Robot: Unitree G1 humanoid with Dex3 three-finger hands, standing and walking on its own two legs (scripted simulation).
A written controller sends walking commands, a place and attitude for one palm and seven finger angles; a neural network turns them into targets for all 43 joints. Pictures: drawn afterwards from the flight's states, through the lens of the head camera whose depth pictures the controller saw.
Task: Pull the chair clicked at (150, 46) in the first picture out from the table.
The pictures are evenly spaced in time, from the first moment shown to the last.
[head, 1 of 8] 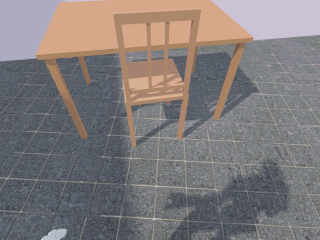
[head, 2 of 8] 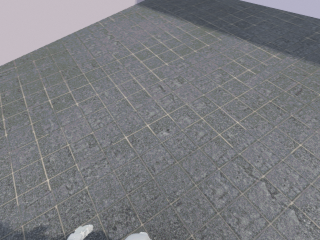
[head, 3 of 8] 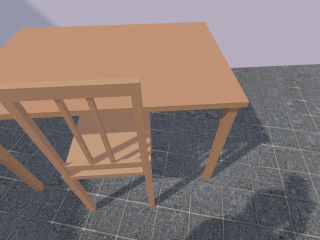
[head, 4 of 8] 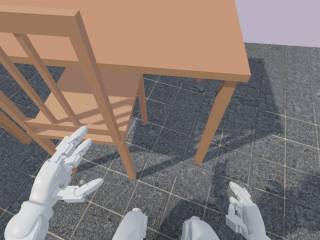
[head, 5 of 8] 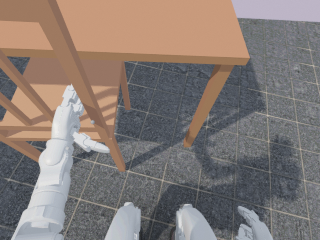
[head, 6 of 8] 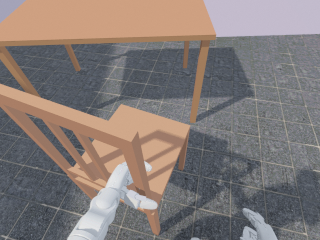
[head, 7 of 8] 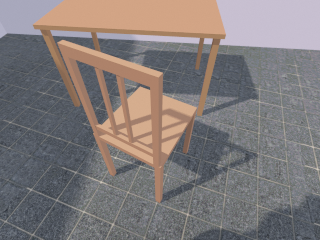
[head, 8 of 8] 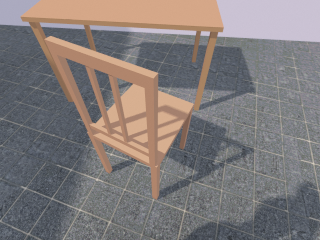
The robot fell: no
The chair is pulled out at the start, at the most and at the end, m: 0.00 0.57 0.57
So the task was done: yes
